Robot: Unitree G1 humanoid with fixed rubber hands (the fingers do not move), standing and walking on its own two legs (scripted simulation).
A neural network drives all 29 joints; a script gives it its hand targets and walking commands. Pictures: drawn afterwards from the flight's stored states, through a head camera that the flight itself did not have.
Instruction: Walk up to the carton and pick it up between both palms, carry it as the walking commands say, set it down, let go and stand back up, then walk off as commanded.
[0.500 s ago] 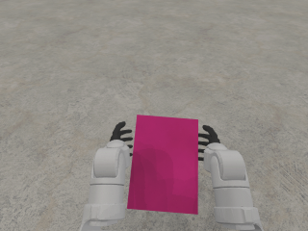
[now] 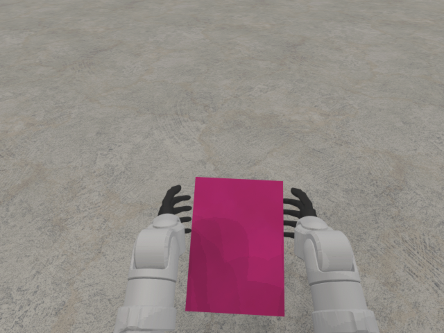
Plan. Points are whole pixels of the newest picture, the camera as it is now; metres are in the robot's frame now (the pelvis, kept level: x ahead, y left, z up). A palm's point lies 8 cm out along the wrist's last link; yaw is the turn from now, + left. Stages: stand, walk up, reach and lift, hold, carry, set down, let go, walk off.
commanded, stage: carry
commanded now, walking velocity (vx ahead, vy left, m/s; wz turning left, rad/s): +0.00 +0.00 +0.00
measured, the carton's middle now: (233, 242) +0.33 +0.00 -0.04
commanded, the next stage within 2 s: none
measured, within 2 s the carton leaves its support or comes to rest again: neither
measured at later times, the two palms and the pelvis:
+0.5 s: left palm (169, 225) +0.30 +0.12 +0.06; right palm (306, 228) +0.30 -0.12 +0.06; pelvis +0.00 +0.00 +0.00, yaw +0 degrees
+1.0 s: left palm (169, 222) +0.30 +0.12 +0.08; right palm (311, 225) +0.29 -0.13 +0.08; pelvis +0.01 +0.00 +0.00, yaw -1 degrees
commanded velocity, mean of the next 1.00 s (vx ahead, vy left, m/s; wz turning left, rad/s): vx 0.10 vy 0.00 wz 0.00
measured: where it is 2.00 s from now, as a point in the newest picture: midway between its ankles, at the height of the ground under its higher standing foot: (226, 286)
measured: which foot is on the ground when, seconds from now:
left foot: down 0.00-1.00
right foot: down 0.00-1.00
